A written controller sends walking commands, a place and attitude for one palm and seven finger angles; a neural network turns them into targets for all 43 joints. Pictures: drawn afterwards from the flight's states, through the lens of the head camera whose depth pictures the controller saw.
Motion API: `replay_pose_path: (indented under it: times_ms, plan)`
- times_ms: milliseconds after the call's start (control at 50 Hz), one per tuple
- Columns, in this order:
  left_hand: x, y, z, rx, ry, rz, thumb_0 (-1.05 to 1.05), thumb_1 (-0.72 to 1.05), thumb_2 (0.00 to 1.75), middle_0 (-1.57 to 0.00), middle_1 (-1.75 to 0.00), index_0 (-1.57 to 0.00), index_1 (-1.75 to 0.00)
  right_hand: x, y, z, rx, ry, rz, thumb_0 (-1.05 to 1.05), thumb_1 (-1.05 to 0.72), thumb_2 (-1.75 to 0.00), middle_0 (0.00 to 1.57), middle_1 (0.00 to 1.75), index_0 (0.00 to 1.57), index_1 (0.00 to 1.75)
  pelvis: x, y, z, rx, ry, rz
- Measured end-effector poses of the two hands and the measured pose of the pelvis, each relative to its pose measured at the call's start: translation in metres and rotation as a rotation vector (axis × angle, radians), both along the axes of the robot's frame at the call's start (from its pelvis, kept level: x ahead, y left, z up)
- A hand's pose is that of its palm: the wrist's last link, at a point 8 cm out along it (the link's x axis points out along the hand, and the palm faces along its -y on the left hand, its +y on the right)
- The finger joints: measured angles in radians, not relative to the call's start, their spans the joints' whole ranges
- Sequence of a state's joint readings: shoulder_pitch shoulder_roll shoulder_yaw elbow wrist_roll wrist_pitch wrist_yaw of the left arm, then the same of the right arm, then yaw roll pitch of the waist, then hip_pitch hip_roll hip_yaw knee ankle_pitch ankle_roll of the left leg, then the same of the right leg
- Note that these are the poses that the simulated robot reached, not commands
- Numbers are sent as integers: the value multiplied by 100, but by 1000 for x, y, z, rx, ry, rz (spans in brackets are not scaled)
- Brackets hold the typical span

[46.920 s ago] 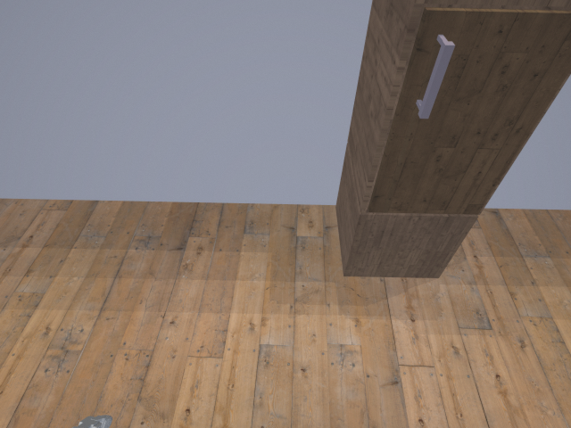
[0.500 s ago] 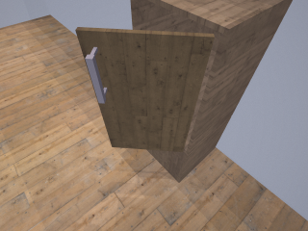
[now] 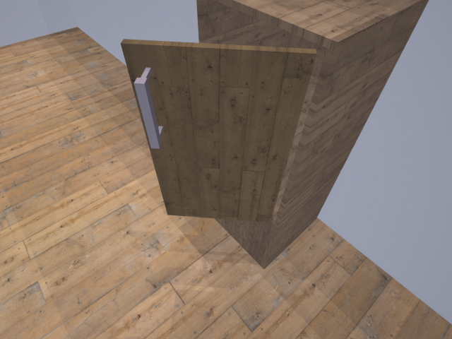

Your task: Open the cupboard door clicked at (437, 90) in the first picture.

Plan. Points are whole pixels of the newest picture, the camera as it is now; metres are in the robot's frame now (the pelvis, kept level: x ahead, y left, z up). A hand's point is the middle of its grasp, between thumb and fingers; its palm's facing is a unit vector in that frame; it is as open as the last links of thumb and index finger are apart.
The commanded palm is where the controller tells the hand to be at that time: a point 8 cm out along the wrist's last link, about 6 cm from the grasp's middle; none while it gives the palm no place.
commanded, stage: come to a stop and stand still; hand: left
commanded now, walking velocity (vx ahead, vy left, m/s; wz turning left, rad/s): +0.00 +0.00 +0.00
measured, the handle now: (151, 110) +0.52 +0.19 +0.12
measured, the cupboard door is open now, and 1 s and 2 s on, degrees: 44 44 44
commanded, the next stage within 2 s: look again from close up in 0.52 s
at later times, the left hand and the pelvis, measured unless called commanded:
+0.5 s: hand out of the picture +0.04 +0.17 -0.17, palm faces +0.03 -0.98 -0.21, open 7.3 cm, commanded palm none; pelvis +0.04 -0.01 +0.00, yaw +0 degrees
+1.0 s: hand out of the picture +0.02 +0.16 -0.17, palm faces +0.02 -0.98 -0.18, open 7.4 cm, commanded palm none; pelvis +0.03 -0.01 +0.00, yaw +0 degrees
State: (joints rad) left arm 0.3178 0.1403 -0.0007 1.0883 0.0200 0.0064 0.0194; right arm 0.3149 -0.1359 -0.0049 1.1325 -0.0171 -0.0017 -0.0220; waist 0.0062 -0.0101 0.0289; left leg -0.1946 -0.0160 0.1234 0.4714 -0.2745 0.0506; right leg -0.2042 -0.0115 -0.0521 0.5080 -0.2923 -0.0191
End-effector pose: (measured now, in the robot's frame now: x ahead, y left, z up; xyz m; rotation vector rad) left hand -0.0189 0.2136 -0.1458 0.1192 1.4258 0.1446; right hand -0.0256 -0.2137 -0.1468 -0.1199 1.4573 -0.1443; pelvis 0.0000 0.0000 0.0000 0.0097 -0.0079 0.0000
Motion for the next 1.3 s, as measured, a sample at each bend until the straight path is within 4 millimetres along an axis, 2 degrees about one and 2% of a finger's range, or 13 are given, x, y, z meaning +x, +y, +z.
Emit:
replay_pose_path:
  times_ms: [80,140,300,400,580,700,1000,1240,1260,1300]
  plan:
    - [-12,-12,-1,-4,48,-2,0,91,90,-20,-30,-20,-30,11,2,-3,18,-6,4,1,-91,-90,20,30,19,30,8,-2,-3,-24,16,8]
    - [-11,-15,-1,-10,62,3,0,91,90,-20,-30,-20,-30,24,5,-6,25,-36,13,1,-91,-90,20,30,19,30,16,-2,-4,-25,18,13]
    - [22,-14,1,10,-7,9,0,91,90,-20,-30,-20,-30,45,2,-10,16,-56,25,3,-94,-90,20,30,19,30,30,-1,-3,-12,1,10]
    - [39,-5,3,34,-34,-6,1,92,90,-20,-30,-20,-30,51,-3,-6,5,-65,23,3,-94,-90,20,30,19,30,34,-4,-1,-6,-4,7]
    - [55,2,5,47,-67,-15,0,92,90,-20,-30,-20,-30,55,-8,-2,-6,-60,30,2,-92,-90,20,30,19,30,35,-7,1,-4,-6,4]
    - [53,1,5,41,-61,-20,0,92,90,-20,-30,-20,-30,54,-10,0,-10,-56,27,1,-92,-90,20,30,19,30,34,-7,2,-4,-8,0]
    - [33,-6,2,11,-16,-15,0,91,90,-20,-30,-20,-30,45,-8,3,-14,-42,21,1,-91,-90,20,30,19,30,28,-6,4,-6,-11,-6]
    - [27,-4,2,9,-6,-18,0,91,90,-20,-30,-20,-30,38,-4,4,-13,-30,16,1,-91,-90,20,30,19,30,24,-3,4,-12,-2,-5]
    - [35,-1,6,18,-45,23,1,92,89,-20,-30,-20,-30,40,-6,6,-22,-58,13,1,-92,-90,20,30,20,30,22,-3,3,-14,2,0]
    - [67,17,33,86,-265,64,3,95,89,-21,-30,-21,-30,53,-13,11,-52,-194,16,2,-92,-90,20,30,20,30,20,-2,1,-3,10,4]
